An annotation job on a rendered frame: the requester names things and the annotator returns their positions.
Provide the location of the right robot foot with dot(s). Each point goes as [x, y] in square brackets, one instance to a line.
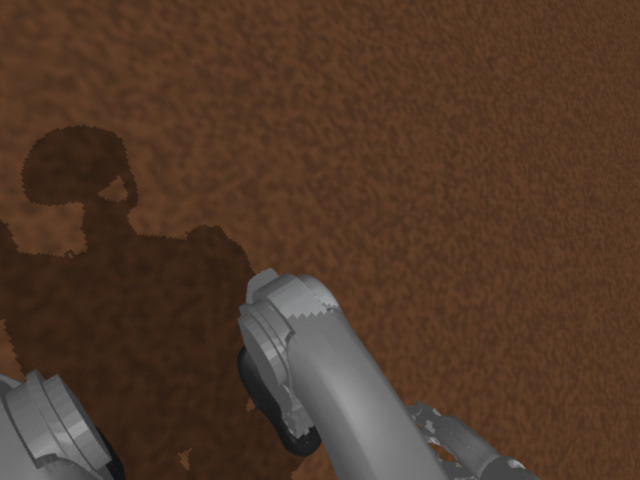
[265, 402]

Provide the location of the right robot hand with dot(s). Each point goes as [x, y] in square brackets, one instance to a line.
[469, 448]

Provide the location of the left robot foot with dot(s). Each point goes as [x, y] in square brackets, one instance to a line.
[115, 466]

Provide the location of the right robot arm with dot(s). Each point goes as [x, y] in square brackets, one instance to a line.
[506, 468]

